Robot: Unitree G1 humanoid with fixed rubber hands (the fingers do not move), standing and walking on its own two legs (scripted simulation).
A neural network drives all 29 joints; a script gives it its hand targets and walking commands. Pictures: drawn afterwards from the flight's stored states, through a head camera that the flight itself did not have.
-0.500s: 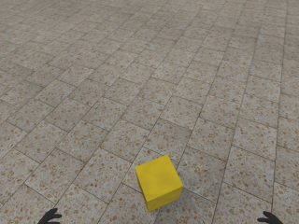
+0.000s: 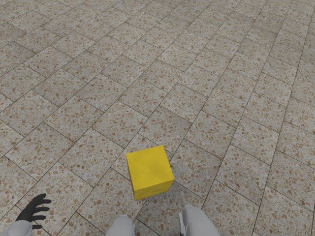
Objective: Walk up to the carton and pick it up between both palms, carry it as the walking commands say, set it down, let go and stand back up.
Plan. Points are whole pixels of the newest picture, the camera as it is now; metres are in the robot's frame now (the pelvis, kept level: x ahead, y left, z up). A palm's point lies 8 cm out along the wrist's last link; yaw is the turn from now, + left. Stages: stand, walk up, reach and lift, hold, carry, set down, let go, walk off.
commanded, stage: walk up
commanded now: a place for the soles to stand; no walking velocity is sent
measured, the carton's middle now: (148, 173) +0.43 +0.01 -0.63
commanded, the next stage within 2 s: none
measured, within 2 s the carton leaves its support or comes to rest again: neither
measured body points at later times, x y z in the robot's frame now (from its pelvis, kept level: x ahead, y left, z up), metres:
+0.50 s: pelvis -0.01 -0.11 +0.00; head +0.01 -0.12 +0.44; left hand -0.01 +0.25 -0.09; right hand +0.18 -0.39 -0.11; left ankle -0.01 +0.00 -0.73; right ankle +0.00 -0.23 -0.73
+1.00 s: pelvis +0.01 -0.08 +0.01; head +0.02 -0.07 +0.46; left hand +0.04 +0.26 -0.10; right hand +0.21 -0.36 -0.09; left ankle -0.01 +0.01 -0.73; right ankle +0.00 -0.23 -0.73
